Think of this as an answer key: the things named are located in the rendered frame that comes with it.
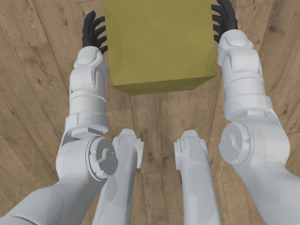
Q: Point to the left robot shin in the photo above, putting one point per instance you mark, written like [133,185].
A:
[126,131]

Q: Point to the robot shin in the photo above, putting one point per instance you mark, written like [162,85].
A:
[193,132]
[126,131]

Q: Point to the robot right forearm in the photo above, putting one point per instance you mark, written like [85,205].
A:
[243,83]

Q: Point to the right robot upper arm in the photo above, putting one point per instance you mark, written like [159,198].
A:
[258,153]

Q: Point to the robot left forearm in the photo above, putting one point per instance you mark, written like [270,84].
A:
[87,97]

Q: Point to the right robot hand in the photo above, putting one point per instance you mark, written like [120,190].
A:
[226,19]

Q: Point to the right robot shin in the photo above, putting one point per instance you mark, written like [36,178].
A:
[193,132]

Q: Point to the carton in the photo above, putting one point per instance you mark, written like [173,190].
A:
[159,46]

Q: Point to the left robot hand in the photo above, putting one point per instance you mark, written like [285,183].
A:
[90,35]

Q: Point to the left robot upper arm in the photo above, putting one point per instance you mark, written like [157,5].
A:
[83,168]

